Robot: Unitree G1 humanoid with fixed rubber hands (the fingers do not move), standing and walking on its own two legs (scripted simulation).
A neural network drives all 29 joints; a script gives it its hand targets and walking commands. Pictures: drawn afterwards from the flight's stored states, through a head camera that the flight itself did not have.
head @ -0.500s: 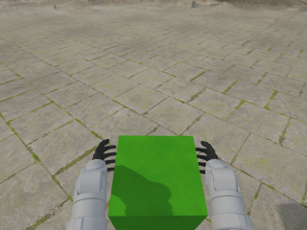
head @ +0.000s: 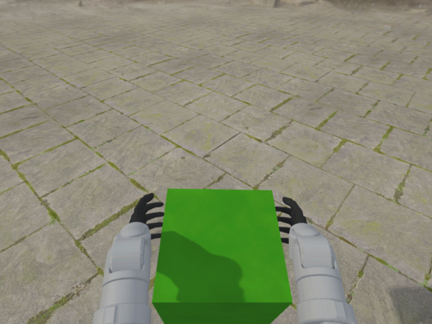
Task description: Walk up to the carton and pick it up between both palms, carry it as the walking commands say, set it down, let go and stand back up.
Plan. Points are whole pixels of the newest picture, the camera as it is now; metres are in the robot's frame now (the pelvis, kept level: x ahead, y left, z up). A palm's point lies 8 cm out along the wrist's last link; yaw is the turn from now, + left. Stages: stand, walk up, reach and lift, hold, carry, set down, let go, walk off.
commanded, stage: reach and lift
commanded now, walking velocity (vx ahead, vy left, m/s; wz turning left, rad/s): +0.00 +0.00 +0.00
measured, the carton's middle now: (218, 258) +0.28 +0.00 -0.03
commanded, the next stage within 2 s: hold in 0.38 s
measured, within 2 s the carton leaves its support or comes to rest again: neither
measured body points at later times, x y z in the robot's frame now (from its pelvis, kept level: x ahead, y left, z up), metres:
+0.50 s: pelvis +0.00 +0.00 +0.00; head -0.05 -0.01 +0.45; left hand +0.30 +0.16 +0.05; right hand +0.30 -0.16 +0.04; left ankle +0.01 +0.13 -0.75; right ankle +0.02 -0.12 -0.75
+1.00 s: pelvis +0.01 +0.00 +0.00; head -0.05 -0.01 +0.45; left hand +0.30 +0.15 +0.05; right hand +0.30 -0.16 +0.04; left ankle +0.01 +0.13 -0.75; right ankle +0.02 -0.12 -0.75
